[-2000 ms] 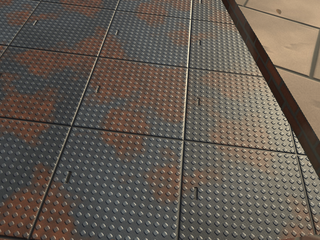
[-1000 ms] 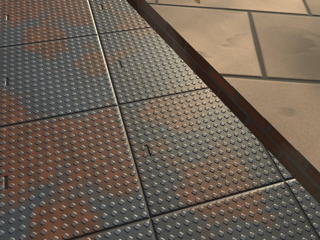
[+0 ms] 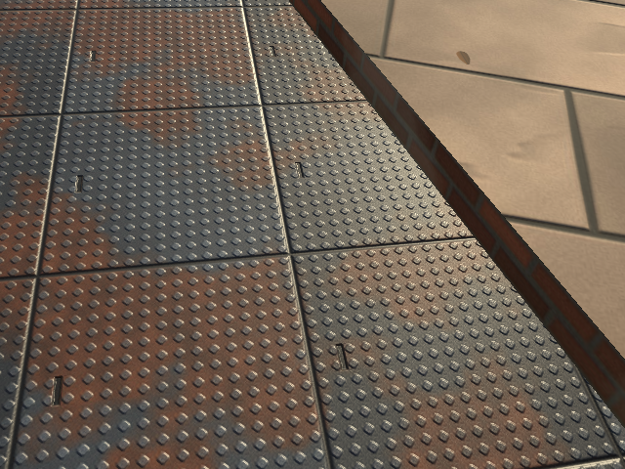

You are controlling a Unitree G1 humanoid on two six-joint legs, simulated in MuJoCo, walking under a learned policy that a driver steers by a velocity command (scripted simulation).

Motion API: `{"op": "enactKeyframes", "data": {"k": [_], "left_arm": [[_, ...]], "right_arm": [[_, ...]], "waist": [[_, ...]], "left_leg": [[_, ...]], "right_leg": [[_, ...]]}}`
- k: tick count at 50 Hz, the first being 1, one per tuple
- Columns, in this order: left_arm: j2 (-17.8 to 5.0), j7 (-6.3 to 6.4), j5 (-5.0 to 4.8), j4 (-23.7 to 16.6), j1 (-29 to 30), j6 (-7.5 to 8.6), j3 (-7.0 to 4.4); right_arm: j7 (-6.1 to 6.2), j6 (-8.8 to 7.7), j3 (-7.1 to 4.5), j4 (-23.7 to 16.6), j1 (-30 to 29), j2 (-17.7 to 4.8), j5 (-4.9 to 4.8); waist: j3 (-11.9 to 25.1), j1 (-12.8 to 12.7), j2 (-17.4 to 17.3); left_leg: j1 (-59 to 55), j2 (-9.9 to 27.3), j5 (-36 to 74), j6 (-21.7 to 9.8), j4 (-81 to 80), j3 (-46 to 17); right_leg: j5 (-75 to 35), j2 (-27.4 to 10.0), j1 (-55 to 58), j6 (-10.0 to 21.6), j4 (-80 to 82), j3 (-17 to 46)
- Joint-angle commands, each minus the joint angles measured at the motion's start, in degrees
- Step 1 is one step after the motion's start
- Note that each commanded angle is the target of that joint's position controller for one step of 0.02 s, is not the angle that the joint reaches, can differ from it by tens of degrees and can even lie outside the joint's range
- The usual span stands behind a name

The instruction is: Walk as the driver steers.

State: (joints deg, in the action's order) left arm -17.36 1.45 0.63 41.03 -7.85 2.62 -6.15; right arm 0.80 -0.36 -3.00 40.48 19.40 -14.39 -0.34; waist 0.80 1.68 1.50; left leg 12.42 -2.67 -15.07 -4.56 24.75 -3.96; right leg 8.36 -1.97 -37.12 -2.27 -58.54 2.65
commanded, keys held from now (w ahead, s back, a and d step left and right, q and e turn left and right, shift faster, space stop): w+q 0.12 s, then w+e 0.88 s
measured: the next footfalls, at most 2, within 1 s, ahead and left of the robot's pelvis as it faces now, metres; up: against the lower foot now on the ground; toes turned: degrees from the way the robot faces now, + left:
right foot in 0.36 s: +0.31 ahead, -0.12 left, +0.00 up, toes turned +6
left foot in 0.80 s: +0.61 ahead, +0.08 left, +0.00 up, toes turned -14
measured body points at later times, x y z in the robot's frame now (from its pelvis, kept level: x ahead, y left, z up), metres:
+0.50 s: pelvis +0.25 -0.04 -0.01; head +0.28 -0.04 +0.44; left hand +0.37 +0.23 -0.11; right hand +0.34 -0.31 -0.12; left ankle +0.15 +0.09 -0.66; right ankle +0.27 -0.12 -0.75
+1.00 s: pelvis +0.53 -0.01 +0.00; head +0.55 -0.01 +0.44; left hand +0.71 +0.24 -0.11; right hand +0.57 -0.30 -0.10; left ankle +0.57 +0.09 -0.75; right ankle +0.49 -0.14 -0.66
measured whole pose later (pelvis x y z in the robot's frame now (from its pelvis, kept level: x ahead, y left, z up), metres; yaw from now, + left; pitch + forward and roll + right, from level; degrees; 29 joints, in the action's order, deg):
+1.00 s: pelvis +0.53 -0.01 +0.00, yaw -16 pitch +1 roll +2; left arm -18.6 0.0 -1.7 41.6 -15.1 1.1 -3.9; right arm -0.4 -5.6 -3.3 40.6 13.6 -14.5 0.5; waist -2.1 0.8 2.8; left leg 12.0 -1.7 -10.5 -1.4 21.9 3.2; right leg 18.9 -2.7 -32.0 0.1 -66.0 3.5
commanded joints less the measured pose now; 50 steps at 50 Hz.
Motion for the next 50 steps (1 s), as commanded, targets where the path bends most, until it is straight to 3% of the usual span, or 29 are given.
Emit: {"op": "enactKeyframes", "data": {"k": [1,6,12,14,16,17,18,19,20,21,22,23,24,26,30,32,34,36,38,39,40,41,42,43,44,45,46,48,50], "left_arm": [[-3.0,-0.64,0.17,-4.2,6.5,2.08,-0.45],[-2.3,-1.72,-0.69,-5.2,12.6,2.99,0.19],[-2.1,-3.83,-1.46,-6.5,17.5,4.34,1.4],[-2.6,-4.32,-1.65,-6.6,16.7,4.63,1.5],[-4.5,-4.29,-1.33,-4.5,9.0,4.67,0.54],[-6.6,-4.08,-1.28,-2.1,0.1,4.54,-0.43],[-9.4,-3.85,-0.94,-0.1,-11.9,4.35,-0.98],[-13.4,-4.23,-1.39,1.7,-15.7,4.15,-1.75],[-8.5,-4.29,-3.19,2.0,-14.7,3.99,-0.54],[-6.7,-3.7,-2.71,1.1,-10.4,3.62,0.07],[-6.1,-3.3,-1.71,0.2,-7.6,3.16,0.39],[-5.2,-3.08,-1.42,-0.3,-6.2,2.85,0.74],[-4.8,-2.81,-1.04,-0.5,-5.5,2.79,1.07],[-4.7,-2.24,-1.64,-0.3,-5.3,2.66,1.12],[-7.5,-1.06,-2.42,0.7,-7.2,2.21,0.39],[-7.8,-0.72,-2.63,1.6,-9.8,1.59,0.29],[-7.8,-0.52,-2.97,2.4,-12.4,1.03,0.32],[-7.7,-0.37,-3.03,2.6,-13.3,0.66,0.38],[-7.9,-0.33,-2.74,2.3,-12.5,0.39,0.18],[-7.1,-0.47,-2.57,1.8,-11.6,0.36,0.45],[-5.0,-0.85,-1.79,1.0,-11.0,0.51,1.31],[-0.8,-0.87,-1.87,-0.2,-15.7,0.93,2.59],[-1.6,-0.88,-2.9,-1.1,-19.7,1.16,3.22],[-6.7,-0.82,-3.62,-0.3,-16.9,0.88,1.91],[-7.9,-0.84,-3.26,-1.1,-12.1,0.48,1.52],[-7.2,-0.91,-2.51,-2.0,-9.5,0.3,1.45],[-6.6,-1.06,-2.14,-2.5,-8.4,-0.02,1.16],[-4.0,-1.46,-2.44,-2.9,-9.0,-0.93,1.6],[-2.7,-1.65,-2.09,-4.0,-7.3,-1.42,1.97]], "right_arm": [[0.79,-1.72,-3.02,-2.9,0.5,-10.5,-0.4],[1.13,-1.67,-3.42,-0.2,4.3,-11.0,-0.98],[0.83,-1.91,-3.12,2.9,8.5,-10.1,-0.92],[1.01,-1.58,-3.17,3.2,8.7,-10.7,-1.04],[1.11,-1.42,-3.14,2.6,6.3,-11.4,-0.81],[1.13,-1.49,-2.89,2.1,4.9,-11.3,-0.61],[1.17,-1.89,-2.04,0.7,3.3,-9.6,0.65],[0.67,-2.83,-0.62,-0.1,9.7,-4.3,0.88],[0.25,-4.11,-1.26,-0.5,6.4,-9.1,0.12],[-0.32,-5.21,-1.69,-2.0,0.1,-10.6,-1.28],[-0.51,-6.11,-1.4,-2.6,-3.3,-9.9,-0.9],[-0.59,-6.57,-1.63,-3.0,-4.7,-9.6,0.58],[-0.7,-6.58,-1.77,-3.4,-4.4,-9.1,1.28],[-0.65,-6.07,-1.5,-4.0,-3.7,-7.5,1.46],[-0.38,-5.64,-0.17,-6.9,-12.3,-4.4,1.47],[-0.79,-6.03,0.18,-7.9,-16.8,-3.7,1.01],[-1.25,-6.27,-0.08,-8.8,-19.6,-4.5,0.28],[-1.59,-6.58,-0.65,-9.2,-20.1,-6.1,-0.05],[-1.56,-7.0,-1.5,-8.9,-17.8,-7.9,-0.34],[-1.28,-7.21,-2.28,-7.8,-13.4,-9.1,-0.13],[-0.82,-7.4,-3.16,-7.0,-6.0,-11.4,0.67],[-0.29,-6.93,-4.34,-6.1,2.1,-16.0,1.78],[-0.96,-6.25,-4.19,-4.5,4.1,-14.7,1.02],[-0.94,-5.93,-2.99,-5.3,0.9,-9.8,0.61],[-0.8,-5.52,-2.32,-5.7,-2.0,-7.7,0.6],[-0.92,-5.36,-1.9,-5.2,-4.6,-6.9,0.78],[-0.92,-5.46,-1.49,-4.7,-6.3,-5.8,1.02],[-1.14,-6.01,-1.63,-3.8,-7.6,-5.8,0.96],[-1.21,-6.56,-2.16,-2.7,-7.5,-7.1,0.61]], "waist": [[-0.8,0.5,-5.8],[-2.8,2.9,-8.8],[-4.9,5.7,-9.7],[-4.7,4.9,-10.0],[0.6,0.2,-10.6],[6.6,-4.3,-9.1],[15.4,-9.3,-3.1],[20.3,-5.1,14.7],[16.0,-7.0,10.5],[6.5,-7.0,6.8],[2.8,-5.9,0.9],[0.4,-4.4,-1.6],[0.4,-2.7,-0.8],[0.3,-1.3,1.9],[-2.5,-2.9,2.2],[-2.1,-4.8,2.5],[-1.5,-5.7,2.8],[-0.8,-5.1,3.1],[-0.1,-3.0,4.3],[1.8,-0.3,4.2],[7.8,3.5,2.6],[17.7,4.3,-8.4],[21.9,2.6,-21.3],[13.4,3.1,-13.0],[6.7,3.3,-8.2],[1.9,2.0,-5.5],[-0.5,0.6,-6.1],[-2.1,-0.9,-8.0],[-3.0,-1.2,-7.2]], "left_leg": [[-8.8,12.5,2.2,-6.0,-12.5,-16.3],[-7.5,11.2,4.9,-6.1,-12.2,-16.0],[-14.6,14.8,14.6,-7.1,-9.5,-15.1],[-16.9,15.9,22.2,-6.4,-7.7,-14.2],[-15.3,13.8,45.5,-4.7,0.1,-10.0],[-11.6,11.3,53.3,-3.0,9.7,-6.9],[0.1,8.3,39.4,-1.1,26.1,-5.3],[22.6,-2.5,-10.3,3.7,46.3,-2.0],[31.2,-0.2,-14.8,3.6,51.8,-5.7],[34.8,2.6,-9.9,3.3,51.0,-4.9],[32.7,4.6,-5.9,3.3,47.8,-3.8],[30.7,5.8,-3.6,3.9,43.5,-3.1],[27.5,6.9,-2.0,4.4,40.6,-2.9],[24.9,7.2,-2.1,6.0,35.1,-1.5],[20.4,5.0,7.8,8.5,18.5,1.4],[15.5,2.7,16.3,8.8,10.8,1.9],[12.7,1.4,19.2,8.6,7.1,1.0],[11.0,1.6,17.3,7.6,4.1,-1.0],[7.2,1.9,13.0,5.6,2.5,-1.1],[0.4,2.1,12.7,3.9,0.2,-0.4],[-11.9,7.1,11.5,0.7,1.2,-3.8],[-32.5,20.1,6.3,-6.3,1.4,-21.3],[-36.9,28.0,-4.6,-11.2,-4.3,-40.8],[-29.8,25.9,-11.5,-9.3,-6.2,-36.8],[-22.5,23.4,-8.2,-7.3,-7.0,-27.8],[-15.3,21.0,-1.7,-6.6,-8.9,-21.8],[-10.8,19.0,2.7,-6.1,-10.7,-17.1],[-5.4,17.2,7.6,-6.1,-13.8,-10.5],[-4.5,17.5,11.8,-7.0,-16.0,-6.0]], "right_leg": [[-8.5,-0.3,-9.0,-0.8,9.4,2.3],[-11.7,1.8,-3.3,-1.5,23.1,2.1],[-6.4,1.3,-3.4,2.1,28.0,-1.6],[-2.2,2.0,-1.5,4.1,29.5,-3.4],[-1.7,5.6,12.7,7.3,31.1,-6.5],[-4.5,5.3,26.0,10.0,31.5,-5.1],[-4.9,-4.2,44.8,15.1,30.7,8.5],[3.4,-17.6,61.9,24.2,35.6,36.5],[12.5,-17.0,60.8,23.5,40.6,42.0],[9.9,-15.1,52.9,21.4,42.0,33.6],[3.8,-12.3,45.5,20.0,43.1,27.7],[-1.9,-10.3,40.2,19.5,44.2,24.5],[-6.1,-8.7,36.6,19.1,45.4,22.0],[-11.4,-7.3,32.4,19.6,46.7,19.1],[-14.2,-3.4,23.3,16.9,47.1,13.1],[-13.3,-1.8,21.2,15.0,45.9,12.4],[-10.5,-2.7,22.3,14.1,44.2,14.7],[-7.4,-4.1,26.0,13.0,41.1,18.5],[-8.5,-5.3,28.2,11.8,37.1,21.1],[-11.9,-3.5,27.4,10.5,32.6,20.3],[-11.0,-0.7,23.5,8.8,21.6,17.9],[4.0,6.4,8.5,5.1,2.0,10.4],[26.3,6.5,-2.7,3.8,-10.2,7.7],[22.5,2.7,-6.8,3.5,-15.4,8.6],[17.6,0.7,-7.1,3.1,-16.1,6.3],[14.2,-1.0,-5.9,2.8,-14.0,5.3],[12.0,-2.7,-4.3,2.8,-11.6,5.2],[10.1,-4.0,-1.2,2.4,-9.4,3.7],[7.5,-4.7,-2.3,1.7,-6.0,3.2]]}}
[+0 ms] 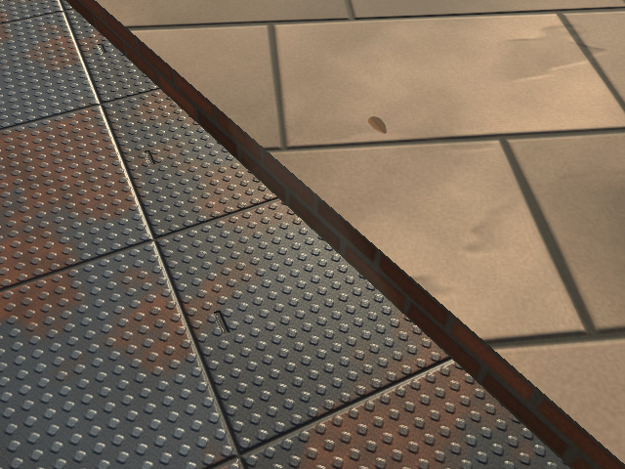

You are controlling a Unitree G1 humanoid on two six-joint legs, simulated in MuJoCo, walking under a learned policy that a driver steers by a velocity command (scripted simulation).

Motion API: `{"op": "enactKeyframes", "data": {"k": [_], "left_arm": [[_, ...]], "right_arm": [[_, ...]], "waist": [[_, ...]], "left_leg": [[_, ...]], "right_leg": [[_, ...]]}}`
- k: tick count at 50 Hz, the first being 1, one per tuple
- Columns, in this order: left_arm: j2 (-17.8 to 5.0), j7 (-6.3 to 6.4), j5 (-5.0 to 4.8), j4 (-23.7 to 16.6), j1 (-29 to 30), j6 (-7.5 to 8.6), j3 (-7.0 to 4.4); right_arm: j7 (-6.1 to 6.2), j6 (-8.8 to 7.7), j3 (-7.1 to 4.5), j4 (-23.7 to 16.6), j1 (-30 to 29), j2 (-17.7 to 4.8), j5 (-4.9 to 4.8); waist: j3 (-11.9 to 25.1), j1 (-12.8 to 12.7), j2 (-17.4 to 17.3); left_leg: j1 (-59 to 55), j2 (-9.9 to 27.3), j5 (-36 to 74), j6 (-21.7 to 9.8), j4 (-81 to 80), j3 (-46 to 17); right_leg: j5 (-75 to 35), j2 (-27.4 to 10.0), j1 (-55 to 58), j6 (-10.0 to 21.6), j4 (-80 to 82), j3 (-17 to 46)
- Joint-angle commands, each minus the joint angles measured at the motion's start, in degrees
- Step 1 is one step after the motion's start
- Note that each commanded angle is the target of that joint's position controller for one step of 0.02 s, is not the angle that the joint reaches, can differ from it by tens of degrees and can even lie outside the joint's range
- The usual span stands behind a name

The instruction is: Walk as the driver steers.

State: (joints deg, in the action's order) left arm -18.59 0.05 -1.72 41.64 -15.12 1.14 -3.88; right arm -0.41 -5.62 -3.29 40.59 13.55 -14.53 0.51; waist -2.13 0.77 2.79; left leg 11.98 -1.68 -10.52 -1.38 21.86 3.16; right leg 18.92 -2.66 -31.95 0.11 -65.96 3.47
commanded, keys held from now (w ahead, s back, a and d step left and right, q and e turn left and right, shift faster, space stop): w+e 0.22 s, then w+q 0.78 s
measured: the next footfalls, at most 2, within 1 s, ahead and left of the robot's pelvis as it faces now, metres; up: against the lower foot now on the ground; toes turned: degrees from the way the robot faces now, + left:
right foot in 0.30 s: +0.31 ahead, -0.18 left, +0.00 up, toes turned -13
left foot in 0.86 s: +0.62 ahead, +0.02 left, +0.00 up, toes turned +5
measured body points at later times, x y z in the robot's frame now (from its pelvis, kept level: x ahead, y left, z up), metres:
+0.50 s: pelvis +0.26 -0.09 +0.00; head +0.29 -0.11 +0.45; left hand +0.41 +0.16 -0.10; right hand +0.32 -0.39 -0.12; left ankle +0.29 +0.09 -0.65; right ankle +0.27 -0.17 -0.74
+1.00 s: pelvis +0.55 -0.05 -0.01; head +0.59 -0.05 +0.44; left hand +0.64 +0.24 -0.12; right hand +0.71 -0.32 -0.11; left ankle +0.58 +0.01 -0.74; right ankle +0.48 -0.21 -0.64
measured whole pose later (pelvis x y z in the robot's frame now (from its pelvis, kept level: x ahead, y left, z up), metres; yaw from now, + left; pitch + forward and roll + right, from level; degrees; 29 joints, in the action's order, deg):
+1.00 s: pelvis +0.55 -0.05 -0.01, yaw +8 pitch +2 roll +0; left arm -17.1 0.2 -0.2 43.3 -12.0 6.3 -2.2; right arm -1.7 -2.9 -4.2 38.0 14.1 -17.2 -0.6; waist -3.0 0.7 0.5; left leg 19.3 -6.3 -10.0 -5.9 27.9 -0.1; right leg 22.4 -2.5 -25.3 -0.4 -69.8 2.6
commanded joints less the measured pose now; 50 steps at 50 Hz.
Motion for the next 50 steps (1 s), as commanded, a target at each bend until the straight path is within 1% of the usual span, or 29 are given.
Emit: {"op": "enactKeyframes", "data": {"k": [1,4,7,10,12,13,14,15,16,17,18,19,20,21,22,25,30,34,38,40,41,42,43,44,45,46,47,48,50], "left_arm": [[-1.3,-0.35,0.49,-5.3,1.2,0.03,-0.14],[-1.1,-1.3,0.61,-6.1,4.3,0.49,0.22],[-0.6,-2.42,0.52,-7.8,10.1,1.01,0.67],[-1.5,-3.2,0.35,-10.0,14.1,0.83,0.52],[-2.3,-3.3,0.79,-10.9,14.5,0.74,0.13],[-3.0,-3.1,1.08,-10.8,12.1,0.66,-0.35],[-4.8,-2.76,1.14,-8.9,4.8,0.62,-1.5],[-8.4,-1.97,0.89,-6.0,-4.8,0.45,-3.23],[-15.8,-0.88,1.62,-5.1,-11.1,0.44,-4.57],[-13.9,-0.9,1.4,-6.0,-11.8,0.92,-3.56],[-10.3,-1.37,1.8,-5.6,-9.4,1.64,-2.34],[-8.9,-1.4,1.77,-4.9,-6.3,2.13,-1.88],[-6.6,-1.47,1.63,-4.4,-2.6,2.62,-1.16],[-4.6,-1.53,1.92,-4.6,0.3,3.16,-0.6],[-4.0,-1.55,2.29,-4.5,1.8,3.74,-0.48],[-4.2,-1.21,2.83,-2.5,2.7,5.41,-0.85],[-4.6,0.05,2.9,0.0,1.6,5.49,-0.89],[-6.3,0.63,2.3,2.5,-2.2,4.54,-1.36],[-8.1,1.1,1.31,3.7,-2.9,2.61,-1.93],[-9.9,1.74,1.02,3.3,-1.9,1.88,-2.44],[-10.5,2.11,0.91,3.1,-1.3,1.39,-2.63],[-10.5,2.41,0.63,2.8,-0.3,1.09,-2.58],[-8.9,2.65,1.15,2.1,-0.9,1.54,-1.91],[0.3,1.38,3.59,-0.8,-7.4,3.2,0.85],[-4.1,0.16,1.87,-0.9,-3.7,5.73,0.63],[-6.8,-0.41,-0.33,-2.9,2.7,6.92,-0.2],[-6.1,-0.26,-0.06,-3.6,4.3,7.5,0.22],[-6.1,0.14,1.19,-3.0,4.7,7.4,0.03],[-6.5,0.29,2.19,-2.6,2.5,5.99,-0.56]], "right_arm": [[0.05,-1.41,-2.16,-2.2,-1.4,-7.7,-0.26],[0.23,-1.15,-2.66,-1.0,-1.6,-9.5,-0.24],[0.57,-0.47,-2.96,0.3,0.2,-11.2,-0.88],[0.52,0.31,-3.54,1.7,2.4,-13.0,-1.85],[0.54,1.06,-3.84,2.6,3.8,-14.2,-2.48],[0.48,1.38,-3.87,3.2,4.4,-14.9,-2.71],[0.46,1.76,-3.48,3.7,4.1,-14.6,-2.79],[0.58,1.7,-2.37,3.8,4.8,-12.5,-2.26],[0.0,0.97,0.11,1.3,9.2,-6.1,-0.24],[-0.45,-0.23,0.56,2.3,9.8,-6.5,-1.41],[-0.81,-0.64,-1.3,1.0,3.0,-12.5,-3.95],[-0.73,-0.7,-1.08,-0.4,-0.2,-11.6,-4.32],[-0.28,-0.39,-0.93,0.0,-0.9,-10.7,-2.99],[-0.07,0.38,-1.25,0.6,0.4,-10.5,-2.19],[-0.11,1.29,-1.23,1.6,2.8,-9.7,-2.19],[0.3,2.9,-1.11,2.2,3.8,-7.2,-2.22],[-0.33,2.37,-0.76,0.1,-2.3,-5.4,-1.81],[-1.85,2.31,0.15,-3.2,-9.1,-3.6,-1.57],[-3.44,2.48,0.05,-6.9,-12.2,-4.2,-1.64],[-3.62,2.92,-0.81,-7.5,-9.3,-5.9,-1.43],[-3.53,3.07,-1.7,-7.0,-4.8,-7.5,-1.5],[-3.04,3.07,-3.18,-5.4,3.1,-9.9,-1.58],[-1.91,3.56,-4.89,-3.6,11.2,-13.7,-1.53],[-1.17,3.4,-5.8,-3.9,9.5,-20.0,-1.63],[-1.33,2.57,-4.73,-5.5,12.0,-16.1,-1.12],[-1.31,1.91,-4.06,-5.3,9.8,-13.4,-0.84],[-1.18,1.64,-3.64,-5.6,6.3,-11.7,-1.39],[-1.09,1.64,-3.05,-6.3,2.5,-10.1,-1.55],[-0.74,1.63,-2.44,-7.5,-0.5,-8.8,-0.68]], "waist": [[-0.3,-0.2,-7.7],[-0.4,0.5,-6.4],[-1.4,2.6,-5.8],[-2.7,3.3,-5.8],[-1.8,2.5,-6.0],[0.1,0.5,-6.6],[4.0,-4.3,-6.1],[9.1,-8.8,-4.8],[17.8,-7.4,9.1],[28.0,-7.8,9.6],[19.8,-9.5,3.1],[11.7,-7.5,3.2],[7.4,-5.1,1.0],[5.1,-2.9,2.3],[4.7,-1.4,3.3],[2.6,0.1,0.7],[-0.6,-1.7,0.1],[-3.3,-4.7,-1.4],[-3.2,-4.4,-0.3],[0.4,-1.8,2.1],[3.3,0.9,2.9],[7.5,5.5,2.2],[12.0,9.3,-2.1],[15.6,1.5,-18.7],[25.5,5.8,-12.6],[17.6,6.7,-8.8],[11.5,4.0,-3.7],[7.6,1.5,-1.4],[5.3,-1.7,-3.3]], "left_leg": [[-4.6,16.8,9.3,-10.6,-13.7,-11.3],[-6.3,15.5,13.4,-9.7,-14.2,-4.5],[-7.5,15.2,13.6,-8.1,-14.1,0.3],[-12.2,17.1,14.7,-6.9,-12.7,2.3],[-14.5,17.9,25.4,-6.3,-8.3,3.3],[-14.6,18.1,34.8,-6.1,-4.0,3.6],[-12.8,16.9,41.8,-5.0,4.7,5.3],[-4.7,14.4,38.0,-3.2,16.9,7.0],[18.2,7.9,1.8,0.6,40.8,7.1],[26.0,1.1,-24.8,1.4,53.3,-5.0],[30.8,3.7,-21.7,0.7,56.1,-9.1],[31.9,6.3,-16.9,0.1,53.1,-7.9],[29.7,8.7,-12.4,0.3,49.0,-7.4],[26.1,10.1,-8.7,0.7,46.2,-7.9],[22.4,10.5,-5.8,1.2,45.7,-8.2],[22.7,10.0,-0.5,2.8,43.4,-9.0],[26.2,8.5,14.2,3.2,28.1,-8.3],[28.3,7.6,15.8,1.5,18.6,-5.0],[29.5,5.7,7.8,-1.5,14.7,-1.3],[22.6,2.0,1.7,-3.8,15.0,2.4],[16.8,-0.2,-0.6,-5.4,14.8,3.6],[5.4,-2.3,1.9,-7.5,10.8,3.5],[-11.3,0.9,7.2,-10.0,8.0,-4.5],[-32.0,15.9,9.0,-20.7,7.0,-34.1],[-37.2,20.8,3.2,-25.0,-0.7,-49.9],[-32.1,18.8,3.7,-21.3,-2.8,-41.4],[-23.0,16.4,6.0,-18.8,-3.6,-34.6],[-15.1,14.4,10.5,-17.2,-4.7,-30.2],[-6.3,12.0,16.2,-16.7,-7.8,-26.3]], "right_leg": [[-5.0,-4.3,-8.3,-1.1,4.0,2.4],[-14.4,-4.3,-7.3,-1.2,14.1,1.2],[-20.2,-3.2,-4.3,-0.4,23.1,-1.8],[-17.4,-2.6,-4.3,1.5,27.8,-3.4],[-11.2,-0.3,-0.7,3.6,29.8,-5.2],[-8.0,1.8,4.5,4.9,30.9,-6.4],[-9.7,4.1,15.2,6.7,34.4,-7.6],[-12.3,4.5,30.8,8.2,35.0,-6.1],[-11.1,-12.6,54.1,15.8,34.7,19.0],[-3.6,-21.8,57.4,22.0,45.1,41.0],[-2.9,-19.6,50.8,18.4,47.3,32.5],[-6.0,-17.4,42.2,15.9,48.0,23.1],[-9.5,-14.9,34.6,14.0,49.2,16.9],[-12.6,-12.8,29.0,12.9,51.3,11.9],[-13.5,-11.9,25.4,12.3,53.6,9.1],[-21.2,-11.4,22.3,12.3,57.4,1.6],[-24.2,-9.3,25.4,9.9,59.1,-7.9],[-27.9,-11.9,31.7,9.3,58.4,-10.7],[-40.3,-13.9,39.3,7.8,52.2,-13.0],[-59.4,-13.7,40.1,6.6,44.5,-14.4],[-67.3,-13.4,39.7,6.2,37.1,-14.8],[-66.9,-11.8,35.5,4.8,25.8,-15.7],[-50.9,-8.9,23.3,2.2,10.1,-15.5],[10.6,3.8,-4.7,-1.9,-11.3,-12.0],[15.9,5.7,-11.3,-1.3,-19.0,1.9],[10.1,2.2,-15.5,0.1,-16.6,3.5],[5.0,-0.3,-14.1,0.6,-10.6,3.0],[2.9,-2.0,-11.0,0.1,-5.4,2.3],[0.3,-3.4,-5.0,-1.2,-0.7,2.4]]}}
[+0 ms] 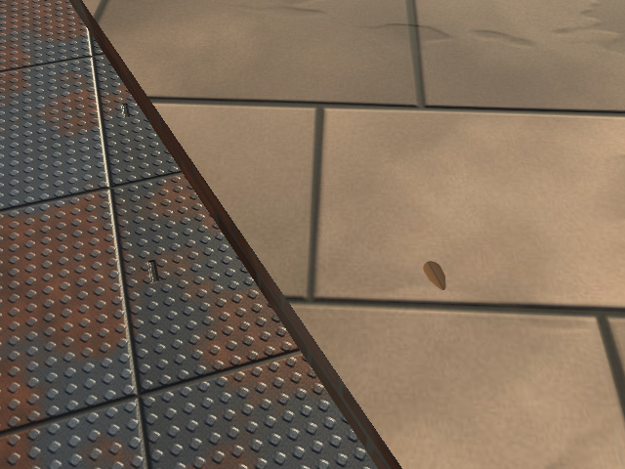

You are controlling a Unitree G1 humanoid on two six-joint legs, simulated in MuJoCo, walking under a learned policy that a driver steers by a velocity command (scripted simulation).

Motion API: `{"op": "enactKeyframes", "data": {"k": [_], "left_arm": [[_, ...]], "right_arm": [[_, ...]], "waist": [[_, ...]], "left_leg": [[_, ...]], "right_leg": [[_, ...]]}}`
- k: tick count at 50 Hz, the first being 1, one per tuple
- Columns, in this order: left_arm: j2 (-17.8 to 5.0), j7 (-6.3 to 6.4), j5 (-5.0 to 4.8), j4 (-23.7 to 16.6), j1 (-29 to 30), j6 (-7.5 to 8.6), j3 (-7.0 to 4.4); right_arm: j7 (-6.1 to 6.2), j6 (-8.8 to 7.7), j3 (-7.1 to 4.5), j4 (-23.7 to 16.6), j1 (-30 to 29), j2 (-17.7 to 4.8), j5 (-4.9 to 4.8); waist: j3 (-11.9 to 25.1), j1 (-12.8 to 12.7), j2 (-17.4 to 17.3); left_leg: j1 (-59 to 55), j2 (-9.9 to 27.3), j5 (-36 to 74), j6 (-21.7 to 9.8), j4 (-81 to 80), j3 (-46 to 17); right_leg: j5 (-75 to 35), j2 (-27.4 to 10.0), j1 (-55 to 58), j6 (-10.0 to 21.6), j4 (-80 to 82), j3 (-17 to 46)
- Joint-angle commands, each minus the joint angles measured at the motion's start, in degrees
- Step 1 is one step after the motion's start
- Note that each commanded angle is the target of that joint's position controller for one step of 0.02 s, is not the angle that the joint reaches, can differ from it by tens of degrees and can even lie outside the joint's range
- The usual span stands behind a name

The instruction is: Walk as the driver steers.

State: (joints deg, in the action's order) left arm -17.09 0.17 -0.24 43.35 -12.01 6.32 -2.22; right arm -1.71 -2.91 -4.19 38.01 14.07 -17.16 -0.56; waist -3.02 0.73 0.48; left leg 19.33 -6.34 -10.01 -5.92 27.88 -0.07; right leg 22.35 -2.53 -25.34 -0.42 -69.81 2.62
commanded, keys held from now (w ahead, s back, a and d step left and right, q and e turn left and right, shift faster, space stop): w+q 1.00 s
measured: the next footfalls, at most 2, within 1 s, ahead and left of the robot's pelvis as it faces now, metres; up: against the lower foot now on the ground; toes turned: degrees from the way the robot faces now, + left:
right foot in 0.30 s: +0.28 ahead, -0.13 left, +0.00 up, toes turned +14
left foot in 0.78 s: +0.48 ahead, +0.25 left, +0.00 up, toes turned +31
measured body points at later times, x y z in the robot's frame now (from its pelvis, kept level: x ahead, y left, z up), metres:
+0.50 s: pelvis +0.25 -0.02 +0.00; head +0.27 -0.03 +0.45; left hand +0.23 +0.28 -0.09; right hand +0.48 -0.23 -0.09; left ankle +0.20 +0.12 -0.61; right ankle +0.24 -0.14 -0.73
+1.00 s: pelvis +0.46 +0.17 +0.01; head +0.48 +0.19 +0.46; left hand +0.45 +0.49 -0.08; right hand +0.70 -0.01 -0.10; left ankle +0.44 +0.23 -0.73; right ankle +0.58 +0.04 -0.65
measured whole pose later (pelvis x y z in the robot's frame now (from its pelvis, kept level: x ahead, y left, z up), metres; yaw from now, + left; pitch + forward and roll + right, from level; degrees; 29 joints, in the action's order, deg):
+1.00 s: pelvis +0.46 +0.17 +0.01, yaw +37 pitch +1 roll +1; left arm -17.1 0.9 0.4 40.3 -7.9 6.1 -3.4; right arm -1.1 -2.5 -4.2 37.9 18.8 -15.1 -0.3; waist -2.4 2.1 1.7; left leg 13.3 -8.2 -9.3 -6.6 22.2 -3.0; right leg 16.4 -5.6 -34.2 -1.5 -65.4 4.0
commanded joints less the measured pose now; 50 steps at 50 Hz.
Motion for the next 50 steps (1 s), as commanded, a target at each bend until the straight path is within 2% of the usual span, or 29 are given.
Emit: {"op": "enactKeyframes", "data": {"k": [1,5,6,8,10,12,13,14,15,16,17,18,19,20,21,24,27,33,35,37,38,39,40,41,42,43,44,46,50], "left_arm": [[-7.0,0.3,1.18,-4.1,-1.3,0.13,-2.06],[-3.9,0.22,1.45,-4.8,1.4,-1.26,-0.95],[-3.2,0.15,1.05,-4.7,1.9,-1.56,-0.7],[-3.0,0.16,0.6,-7.4,6.1,-1.71,-0.59],[-2.0,-0.53,0.41,-9.2,12.2,-0.52,0.03],[-5.6,-1.13,0.3,-7.9,8.9,0.15,-1.72],[-7.1,-1.09,0.26,-6.8,4.4,0.38,-2.71],[-8.9,-0.8,0.85,-5.4,-0.6,0.55,-3.63],[-12.1,-0.12,2.3,-4.5,-9.5,0.37,-4.59],[-15.3,0.06,3.66,-2.8,-13.5,-0.24,-5.36],[-12.7,-0.05,1.93,-2.9,-12.2,-0.48,-5.42],[-8.3,0.1,1.26,-4.1,-9.9,-0.64,-4.45],[-5.7,0.21,1.13,-4.3,-7.8,-1.07,-3.71],[-3.6,0.34,0.89,-4.4,-6.1,-1.33,-2.96],[-2.8,0.74,1.55,-4.4,-5.1,-1.59,-2.63],[-3.8,1.37,1.49,-3.1,-5.7,-1.72,-3.02],[-5.9,2.08,1.89,-2.0,-6.6,-1.79,-3.81],[-9.8,2.13,0.19,0.5,-8.1,-2.35,-5.09],[-11.1,1.85,-0.8,1.3,-8.5,-2.5,-5.59],[-14.0,1.41,-2.3,2.1,-7.9,-2.67,-6.49],[-13.9,1.16,-3.15,1.9,-6.1,-2.44,-6.51],[-11.7,1.04,-3.2,1.6,-6.1,-1.78,-5.8],[-2.3,0.32,1.45,-0.2,-10.9,-1.15,-3.2],[-3.4,-0.09,-0.03,-1.1,-16.1,0.58,-2.09],[-7.7,0.19,-2.15,-3.0,-5.8,1.44,-3.51],[-7.4,0.68,-2.61,-5.6,-1.1,1.99,-3.11],[-6.4,1.3,-1.19,-5.2,0.2,2.1,-2.8],[-7.4,1.12,0.08,-4.4,-2.2,1.2,-3.34],[-5.4,0.86,1.36,-5.1,0.4,-0.75,-2.75]], "right_arm": [[0.77,-1.19,-1.75,-4.8,-1.5,-6.8,0.28],[2.19,-0.13,-2.0,-3.5,0.6,-8.3,0.12],[2.43,0.48,-1.84,-3.4,1.4,-8.0,0.17],[2.39,1.92,-1.26,-2.7,5.0,-5.4,-0.9],[3.24,2.53,-1.31,-2.8,6.6,-5.7,-0.46],[3.82,3.19,-1.8,-3.8,3.0,-8.1,-0.2],[3.85,3.17,-1.88,-4.3,0.9,-8.7,-0.51],[3.61,2.66,-1.44,-4.6,0.1,-7.1,-0.85],[3.31,2.21,-0.22,-6.0,-0.1,-3.0,0.01],[3.01,1.17,1.3,-6.7,8.7,3.0,0.59],[2.7,0.88,0.03,-5.5,11.9,-3.8,-0.51],[2.59,1.36,-1.09,-5.7,6.4,-7.1,-0.93],[2.49,1.94,-1.5,-6.6,3.0,-7.5,-0.56],[2.15,2.53,-1.8,-7.1,1.2,-7.2,-0.17],[1.6,3.09,-2.04,-7.4,1.1,-6.4,-0.63],[0.95,3.77,-1.16,-8.7,0.0,-2.2,-0.83],[0.69,4.03,-0.65,-10.5,-4.5,-0.9,-0.29],[-1.25,4.19,-0.79,-11.9,-11.5,-0.6,-0.89],[-1.36,4.34,-1.66,-11.7,-10.9,-2.1,-0.7],[-1.25,4.62,-3.3,-10.9,-5.7,-4.8,-0.45],[-0.95,4.82,-4.61,-8.6,2.5,-6.9,-0.4],[0.02,5.16,-6.03,-6.1,10.7,-9.1,-0.7],[0.76,4.9,-5.89,-5.0,11.3,-13.4,-1.57],[0.16,2.54,-4.59,-7.1,11.0,-13.1,-0.01],[-0.24,1.22,-3.92,-6.3,11.0,-9.3,0.08],[-0.16,0.16,-3.4,-5.2,7.4,-8.6,-0.63],[-0.13,-0.53,-2.82,-5.5,3.9,-7.1,-0.61],[0.3,-0.83,-2.35,-6.3,0.0,-6.0,0.76],[1.48,-0.87,-2.26,-4.2,1.9,-6.4,0.1]], "waist": [[5.7,-2.2,-1.7],[5.5,-1.3,-4.1],[6.1,-0.9,-5.8],[4.4,0.8,-4.5],[4.5,2.3,-5.7],[8.1,0.3,-9.2],[9.4,-2.5,-10.8],[12.1,-4.5,-9.9],[19.6,-7.4,-5.1],[21.3,-3.1,13.1],[17.7,-3.0,11.3],[10.0,-4.8,6.9],[5.7,-4.5,4.9],[1.9,-3.8,5.3],[0.0,-2.9,7.1],[-2.8,-2.0,7.3],[-2.7,-3.3,6.6],[-3.3,-4.9,6.9],[-1.4,-3.5,7.6],[2.8,1.0,8.9],[6.6,5.8,8.5],[9.6,10.2,6.0],[12.5,3.9,-14.1],[28.7,3.4,-14.2],[22.0,6.9,-6.0],[11.3,4.3,-3.8],[7.3,1.9,0.3],[5.4,-1.7,-1.9],[3.0,-1.9,-1.3]], "left_leg": [[-11.1,16.0,20.6,-12.3,-14.3,-21.1],[-5.4,12.3,25.0,-9.8,-12.7,-14.4],[-6.0,12.0,22.1,-9.2,-12.3,-14.5],[-13.9,12.8,14.1,-8.5,-9.9,-19.2],[-18.7,12.1,14.4,-7.2,-7.5,-21.2],[-18.5,12.7,21.2,-5.2,-4.1,-23.2],[-17.9,12.2,26.6,-4.1,-0.9,-23.6],[-14.9,9.7,28.1,-2.1,4.8,-21.8],[-3.9,5.7,14.3,1.0,20.8,-17.8],[15.4,-4.2,-26.6,4.2,35.8,-15.1],[24.3,1.1,-26.2,6.0,45.7,-14.0],[27.9,3.4,-21.5,7.2,51.5,-12.6],[28.5,5.0,-16.5,7.8,52.4,-10.7],[28.0,5.8,-12.3,8.5,52.4,-10.3],[26.7,6.0,-8.9,9.0,53.2,-10.0],[25.9,7.0,-5.5,9.5,49.9,-6.9],[26.9,8.0,-1.5,9.9,38.2,-4.7],[20.2,9.2,5.8,6.2,17.6,2.6],[13.8,6.6,3.7,3.7,13.6,5.8],[4.9,3.8,0.6,0.4,10.7,7.2],[-6.2,2.6,4.7,-1.7,5.9,6.7],[-21.0,2.2,10.7,-3.6,0.9,2.9],[-38.1,12.9,26.2,-9.0,7.0,-15.1],[-44.3,25.6,0.1,-21.0,-3.6,-44.8],[-38.6,23.0,-8.0,-17.1,-10.6,-42.3],[-29.5,21.1,-7.8,-14.0,-12.2,-35.0],[-21.8,18.8,-1.7,-12.2,-12.4,-31.4],[-13.7,15.9,6.5,-11.7,-14.3,-26.4],[-6.6,14.3,15.6,-11.5,-15.3,-20.1]], "right_leg": [[-3.8,-3.4,-10.7,-1.8,4.4,2.0],[-11.2,-1.4,-8.9,-5.0,12.0,-0.7],[-11.6,-0.9,-9.3,-5.3,11.5,-1.3],[-4.8,-0.6,-17.5,-4.6,13.0,0.5],[-6.2,2.0,-13.0,-4.4,28.7,-0.4],[-10.9,4.4,-0.8,-3.7,40.7,0.6],[-15.0,4.8,5.5,-2.3,46.8,-0.1],[-21.1,3.0,15.2,-0.2,50.8,-0.5],[-29.7,-7.6,33.9,4.1,46.0,7.4],[-47.6,-23.0,46.8,13.4,44.4,30.0],[-33.2,-27.1,43.3,17.0,45.1,37.3],[-25.9,-23.4,37.7,15.2,46.6,29.0],[-22.1,-19.6,32.1,12.2,48.1,21.5],[-20.9,-16.6,26.8,10.5,49.9,16.4],[-20.8,-14.7,23.2,9.6,51.2,12.5],[-24.3,-13.4,17.7,9.0,53.9,4.0],[-32.7,-14.2,19.0,8.7,53.7,-1.2],[-38.5,-15.8,24.4,6.1,55.6,-9.4],[-55.5,-15.7,27.3,5.0,52.1,-12.2],[-70.2,-15.7,29.8,4.6,42.3,-13.1],[-70.0,-14.8,26.6,4.0,33.5,-13.6],[-59.1,-11.4,17.1,2.2,20.2,-14.3],[8.8,-0.6,-4.8,-0.6,-5.8,-13.9],[15.7,3.3,-12.7,-0.7,-22.4,2.0],[8.4,1.4,-17.9,0.1,-20.8,4.6],[1.5,-1.1,-20.2,1.3,-11.7,3.3],[-2.1,-3.0,-17.2,1.4,-7.0,3.4],[-5.0,-4.4,-11.4,0.8,-2.0,4.2],[-9.4,-4.3,-11.8,-2.8,9.1,1.7]]}}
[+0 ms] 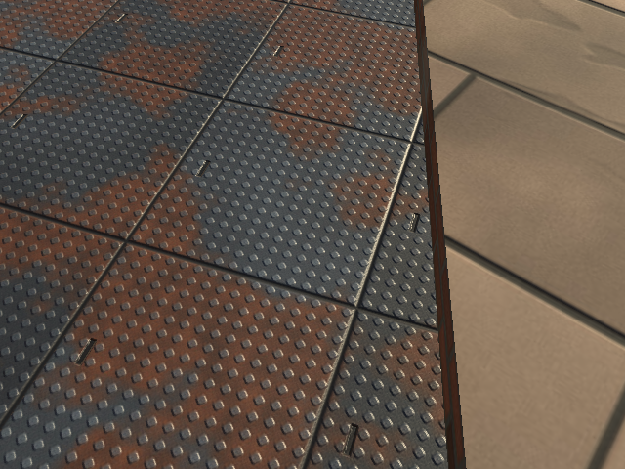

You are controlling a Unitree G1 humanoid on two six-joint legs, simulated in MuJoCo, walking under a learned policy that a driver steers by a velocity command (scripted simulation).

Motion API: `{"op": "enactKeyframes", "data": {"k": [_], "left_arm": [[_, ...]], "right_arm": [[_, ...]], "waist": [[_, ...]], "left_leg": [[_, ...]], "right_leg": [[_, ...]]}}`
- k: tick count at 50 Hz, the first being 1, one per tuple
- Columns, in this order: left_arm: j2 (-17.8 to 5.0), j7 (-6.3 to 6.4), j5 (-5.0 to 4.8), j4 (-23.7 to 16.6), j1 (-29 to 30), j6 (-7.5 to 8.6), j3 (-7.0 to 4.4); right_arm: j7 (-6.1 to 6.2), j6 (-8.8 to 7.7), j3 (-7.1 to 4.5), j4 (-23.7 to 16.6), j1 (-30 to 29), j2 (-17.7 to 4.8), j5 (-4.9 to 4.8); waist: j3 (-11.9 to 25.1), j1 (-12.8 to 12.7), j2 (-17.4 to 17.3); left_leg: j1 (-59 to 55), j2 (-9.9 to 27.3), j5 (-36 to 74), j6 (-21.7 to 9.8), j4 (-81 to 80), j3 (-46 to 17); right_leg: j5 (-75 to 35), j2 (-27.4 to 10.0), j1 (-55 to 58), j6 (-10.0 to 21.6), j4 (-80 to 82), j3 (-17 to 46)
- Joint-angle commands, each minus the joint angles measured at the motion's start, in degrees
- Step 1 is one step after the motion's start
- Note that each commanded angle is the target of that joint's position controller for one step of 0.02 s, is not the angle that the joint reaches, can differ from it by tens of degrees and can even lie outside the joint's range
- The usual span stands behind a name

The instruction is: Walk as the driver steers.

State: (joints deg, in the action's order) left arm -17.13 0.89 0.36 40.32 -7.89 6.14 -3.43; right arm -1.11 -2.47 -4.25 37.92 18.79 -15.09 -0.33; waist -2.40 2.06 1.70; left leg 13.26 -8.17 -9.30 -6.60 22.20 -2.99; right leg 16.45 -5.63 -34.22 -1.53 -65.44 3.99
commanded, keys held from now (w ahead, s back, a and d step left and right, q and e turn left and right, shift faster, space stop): w+q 0.12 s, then w+e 0.88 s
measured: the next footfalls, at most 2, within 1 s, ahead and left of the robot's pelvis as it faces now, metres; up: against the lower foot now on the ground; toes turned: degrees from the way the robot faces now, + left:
right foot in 0.28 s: +0.35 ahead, -0.12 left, +0.00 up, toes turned +8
left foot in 0.76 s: +0.58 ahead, +0.13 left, +0.00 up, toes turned -13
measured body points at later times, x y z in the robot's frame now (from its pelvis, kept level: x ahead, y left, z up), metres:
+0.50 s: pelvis +0.28 -0.03 +0.00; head +0.31 -0.04 +0.45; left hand +0.34 +0.24 -0.11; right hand +0.44 -0.29 -0.10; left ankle +0.28 +0.12 -0.67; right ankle +0.31 -0.12 -0.74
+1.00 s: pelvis +0.53 +0.03 +0.00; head +0.55 +0.03 +0.45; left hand +0.73 +0.27 -0.10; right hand +0.53 -0.26 -0.10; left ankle +0.54 +0.14 -0.74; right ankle +0.54 -0.13 -0.66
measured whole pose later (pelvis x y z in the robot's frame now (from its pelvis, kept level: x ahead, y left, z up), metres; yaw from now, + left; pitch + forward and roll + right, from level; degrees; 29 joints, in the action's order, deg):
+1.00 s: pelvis +0.53 +0.03 +0.00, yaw -16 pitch +1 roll +2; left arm -18.5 0.5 -1.3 39.5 -15.0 0.8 -5.0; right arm -0.2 -5.3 -4.1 44.6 16.4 -14.2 0.6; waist -0.8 2.1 3.3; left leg 7.6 -2.1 -11.5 -1.9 18.2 4.1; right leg 14.6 -4.3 -36.1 -1.1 -62.0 4.1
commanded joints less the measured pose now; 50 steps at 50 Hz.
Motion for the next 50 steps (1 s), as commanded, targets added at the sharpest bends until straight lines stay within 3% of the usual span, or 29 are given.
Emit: {"op": "enactKeyframes", "data": {"k": [1,4,6,9,11,13,14,15,16,17,18,19,20,22,24,27,29,33,35,37,38,39,40,41,42,43,45,50], "left_arm": [[-4.6,0.11,0.81,-2.8,-0.9,-0.71,-1.27],[-2.1,-0.78,0.69,-4.4,7.0,-0.42,-0.25],[-2.1,-1.31,0.03,-5.2,9.9,0.02,-0.2],[-3.3,-2.27,-0.23,-5.3,11.4,0.77,-0.42],[-4.2,-2.5,-0.39,-5.7,11.8,0.91,-0.8],[-5.3,-2.14,-0.45,-4.8,7.2,1.0,-1.56],[-6.9,-2.05,-0.11,-3.2,0.6,1.17,-2.41],[-9.5,-2.1,0.29,-1.8,-9.7,1.15,-2.99],[-12.9,-2.68,0.24,1.3,-16.2,0.76,-4.28],[-8.7,-3.11,-1.97,1.0,-15.3,0.43,-3.15],[-6.1,-2.85,-2.26,0.0,-11.6,-0.16,-2.4],[-5.9,-2.53,-1.3,-1.0,-9.3,-0.72,-2.14],[-5.2,-2.31,-1.04,-1.2,-8.0,-1.0,-1.86],[-4.4,-1.64,-0.71,-1.2,-8.1,-1.05,-1.37],[-4.8,-0.96,-1.23,-0.7,-8.9,-1.34,-1.49],[-8.1,0.29,-1.56,0.1,-10.3,-2.12,-2.6],[-8.7,0.78,-1.81,0.5,-11.9,-2.9,-2.94],[-8.2,1.01,-2.6,1.2,-14.9,-3.63,-3.2],[-8.2,1.05,-2.53,0.8,-14.2,-3.68,-3.52],[-5.8,0.89,-2.22,0.1,-13.9,-3.66,-3.0],[-2.0,0.46,-1.45,-0.9,-13.8,-3.47,-1.76],[1.8,0.6,-2.51,-2.4,-20.7,-3.05,-0.44],[-3.4,0.91,-3.26,-1.7,-22.2,-3.04,-1.33],[-6.8,0.99,-2.72,-1.3,-17.3,-3.4,-2.31],[-6.9,1.0,-1.92,-1.8,-13.8,-3.67,-2.39],[-6.2,0.82,-1.44,-2.2,-12.0,-3.84,-2.48],[-4.5,0.07,-1.68,-2.9,-11.4,-4.36,-2.34],[-2.5,-0.8,-1.57,-5.2,-6.8,-4.8,-1.54]], "right_arm": [[1.15,-1.16,-2.4,-3.8,-2.3,-9.2,-0.01],[1.57,-0.38,-2.56,-2.4,-0.3,-9.3,-0.57],[1.7,-0.3,-2.76,-1.1,1.8,-9.8,-0.85],[1.74,-0.49,-2.19,1.2,4.4,-7.8,-0.87],[1.83,-0.19,-2.31,2.2,5.5,-8.0,-0.4],[1.79,0.09,-2.4,2.2,4.4,-8.3,-0.33],[1.74,0.04,-2.08,1.7,3.0,-7.6,-0.09],[1.88,-0.11,-1.36,0.2,1.7,-6.4,0.92],[1.92,-0.43,-0.7,1.2,9.9,-4.2,-0.19],[1.73,-1.01,-0.64,0.5,8.3,-6.7,0.17],[1.25,-1.57,-1.13,-0.9,1.5,-8.5,-0.53],[1.12,-2.26,-0.73,-2.1,-3.0,-7.9,-0.18],[1.03,-2.87,-0.91,-3.0,-5.6,-7.4,0.68],[1.17,-3.25,-0.87,-3.2,-4.7,-5.8,1.39],[1.43,-2.88,-0.45,-3.1,-5.2,-4.5,1.47],[1.39,-2.83,0.51,-4.1,-11.3,-2.4,1.14],[0.91,-3.1,0.73,-4.1,-14.8,-2.2,0.65],[0.23,-3.74,0.04,-5.2,-19.0,-4.1,-0.3],[0.19,-4.19,-0.81,-5.2,-17.6,-5.8,-0.6],[0.68,-4.43,-2.06,-3.7,-10.5,-7.5,-0.41],[1.17,-4.56,-2.82,-2.8,-2.7,-9.9,0.6],[1.14,-3.84,-3.84,-1.4,1.9,-14.9,1.42],[0.61,-3.63,-3.36,-0.6,2.3,-12.1,0.74],[0.58,-3.67,-2.31,-0.8,-0.3,-8.2,0.16],[0.57,-3.57,-1.55,-0.9,-3.3,-6.5,0.29],[0.52,-3.41,-1.01,-0.5,-5.5,-4.9,0.6],[0.87,-3.48,-0.75,0.5,-6.8,-4.2,1.18],[1.14,-3.86,-1.75,3.6,-5.5,-7.1,0.83]], "waist": [[1.4,-2.6,-2.5],[1.0,0.5,-4.7],[1.5,2.0,-5.2],[2.0,3.5,-6.6],[1.7,3.6,-8.4],[3.4,0.7,-9.9],[8.1,-2.5,-8.9],[16.2,-6.8,-3.7],[21.7,-5.4,13.2],[18.6,-5.6,11.3],[9.5,-6.5,6.7],[5.3,-6.1,1.3],[1.8,-4.8,-1.7],[2.4,-2.6,0.9],[2.7,-2.3,3.1],[2.1,-3.9,3.4],[2.2,-5.4,3.3],[2.1,-6.0,4.2],[2.2,-4.3,5.7],[4.6,-0.2,5.3],[10.9,3.3,-0.4],[18.1,1.0,-18.6],[15.3,1.0,-18.6],[8.1,1.9,-11.6],[4.5,1.1,-7.0],[2.1,0.3,-6.6],[1.0,-1.2,-9.1],[0.4,-1.0,-5.8]], "left_leg": [[0.9,14.9,16.0,-10.1,-9.4,-15.3],[4.1,11.2,11.2,-6.6,-7.5,-12.2],[3.4,11.7,7.4,-5.7,-6.7,-14.3],[-4.7,14.8,5.6,-5.5,-3.2,-16.2],[-9.9,16.9,11.2,-5.3,-1.0,-17.6],[-13.2,16.5,26.3,-4.0,4.0,-16.0],[-12.1,14.1,33.8,-2.5,12.1,-13.0],[-3.5,10.7,25.8,-0.3,27.6,-9.2],[17.1,2.3,-7.2,5.2,48.7,-3.7],[26.2,4.0,-21.3,5.6,54.0,-6.5],[30.7,6.7,-17.0,5.8,55.8,-6.7],[30.4,8.2,-13.5,5.6,53.7,-5.5],[30.1,9.7,-10.9,6.0,49.0,-4.8],[25.3,11.3,-7.9,7.2,41.6,-3.9],[23.4,11.3,-8.6,9.2,34.1,-2.4],[19.2,9.9,-0.4,11.1,20.7,-1.0],[14.6,8.4,8.6,11.5,14.0,-0.9],[9.2,7.2,10.8,10.5,7.6,-2.9],[5.9,7.7,7.7,8.8,5.7,-3.5],[-4.2,9.1,4.7,5.9,2.5,-2.7],[-16.8,16.7,1.1,2.7,2.8,-9.1],[-32.4,29.6,-9.6,-5.2,-2.0,-31.8],[-29.9,32.0,-21.2,-7.0,-5.7,-42.1],[-23.5,29.2,-19.7,-5.0,-6.3,-34.3],[-17.4,26.7,-12.7,-3.7,-6.8,-26.0],[-13.3,24.2,-6.3,-3.2,-7.9,-20.4],[-8.5,21.9,0.6,-2.8,-10.3,-13.1],[-9.2,22.8,10.8,-4.7,-13.3,-4.3]], "right_leg": [[-6.9,-0.7,-3.1,-2.4,10.2,-0.2],[-19.2,2.9,2.4,-2.8,26.3,-1.8],[-22.5,4.7,5.3,-2.4,31.5,-1.7],[-22.9,4.0,3.8,-0.4,36.1,-1.3],[-16.8,4.4,3.0,1.7,36.8,-2.1],[-11.5,6.4,8.8,4.6,39.5,-4.4],[-15.3,5.6,18.8,7.0,39.1,-3.2],[-21.2,-1.7,34.7,11.4,36.6,7.2],[-8.1,-13.0,52.0,21.5,42.0,32.5],[7.1,-14.1,52.2,21.1,47.6,42.6],[10.8,-12.5,45.3,18.9,49.1,36.5],[7.2,-10.3,38.5,17.5,50.3,31.7],[1.2,-8.2,33.3,17.1,51.3,27.8],[-7.7,-4.6,29.6,16.3,52.6,22.8],[-13.5,-3.4,27.3,16.6,53.1,19.2],[-17.0,-1.4,22.8,15.4,53.2,15.0],[-15.4,-0.5,20.2,13.9,52.8,13.9],[-7.7,-1.6,20.5,12.2,49.7,17.9],[-5.8,-2.4,21.7,10.9,46.7,20.8],[-7.1,0.2,20.1,8.6,39.8,19.9],[-2.6,3.8,14.2,6.7,25.0,15.0],[17.6,11.6,-2.8,3.3,6.6,5.8],[17.9,6.9,-10.7,2.3,-4.0,5.5],[12.1,4.7,-12.2,2.0,-7.6,5.8],[7.4,3.0,-10.8,1.6,-6.8,4.6],[4.3,1.7,-9.5,1.3,-4.7,4.4],[1.4,-0.5,-6.1,1.2,-2.2,3.4],[-5.7,-1.3,-8.8,-0.1,6.7,2.8]]}}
